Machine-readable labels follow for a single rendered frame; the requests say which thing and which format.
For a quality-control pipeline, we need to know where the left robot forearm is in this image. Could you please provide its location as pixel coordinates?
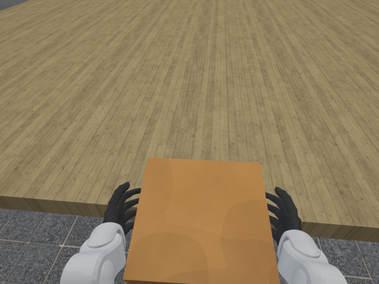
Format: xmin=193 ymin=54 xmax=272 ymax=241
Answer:
xmin=60 ymin=222 xmax=126 ymax=284

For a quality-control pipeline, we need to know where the left robot hand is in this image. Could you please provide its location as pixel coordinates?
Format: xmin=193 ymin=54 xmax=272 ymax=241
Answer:
xmin=103 ymin=182 xmax=141 ymax=235

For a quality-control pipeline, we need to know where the right robot hand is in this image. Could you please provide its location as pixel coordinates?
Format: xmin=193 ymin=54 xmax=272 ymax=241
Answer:
xmin=265 ymin=187 xmax=302 ymax=246

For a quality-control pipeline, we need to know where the right robot forearm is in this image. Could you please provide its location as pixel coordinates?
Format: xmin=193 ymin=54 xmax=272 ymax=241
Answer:
xmin=277 ymin=230 xmax=348 ymax=284

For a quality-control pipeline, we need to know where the carton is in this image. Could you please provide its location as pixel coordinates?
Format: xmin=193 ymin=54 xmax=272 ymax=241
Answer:
xmin=123 ymin=157 xmax=280 ymax=284

